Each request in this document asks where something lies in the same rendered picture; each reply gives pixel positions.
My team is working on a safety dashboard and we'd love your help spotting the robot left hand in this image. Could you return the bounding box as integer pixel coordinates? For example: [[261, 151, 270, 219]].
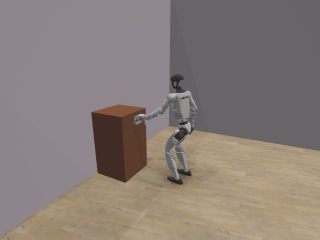
[[134, 114, 147, 126]]

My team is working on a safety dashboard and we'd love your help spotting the robot left forearm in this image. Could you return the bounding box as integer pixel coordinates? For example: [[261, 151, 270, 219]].
[[144, 108, 161, 121]]

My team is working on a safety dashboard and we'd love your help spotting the robot right forearm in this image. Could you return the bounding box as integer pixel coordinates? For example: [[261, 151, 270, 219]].
[[188, 110, 197, 124]]

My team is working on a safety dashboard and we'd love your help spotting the right robot upper arm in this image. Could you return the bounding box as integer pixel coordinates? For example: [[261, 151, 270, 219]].
[[186, 91, 197, 112]]

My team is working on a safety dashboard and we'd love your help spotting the robot right thigh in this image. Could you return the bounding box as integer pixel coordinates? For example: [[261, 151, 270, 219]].
[[175, 126, 194, 153]]

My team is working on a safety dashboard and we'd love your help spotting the humanoid robot torso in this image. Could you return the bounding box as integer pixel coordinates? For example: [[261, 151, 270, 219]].
[[171, 91, 192, 136]]

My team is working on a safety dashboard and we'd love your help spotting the left robot upper arm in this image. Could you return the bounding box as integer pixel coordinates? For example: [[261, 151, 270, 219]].
[[159, 93, 177, 115]]

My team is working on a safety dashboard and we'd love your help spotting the cabinet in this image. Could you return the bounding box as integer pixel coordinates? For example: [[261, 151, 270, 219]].
[[91, 104, 147, 183]]

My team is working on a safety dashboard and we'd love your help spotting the drawer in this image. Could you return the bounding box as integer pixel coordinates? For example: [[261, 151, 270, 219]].
[[123, 112, 145, 134]]

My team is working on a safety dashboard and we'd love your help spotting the handle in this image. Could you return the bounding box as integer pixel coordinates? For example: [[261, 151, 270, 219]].
[[132, 120, 142, 125]]

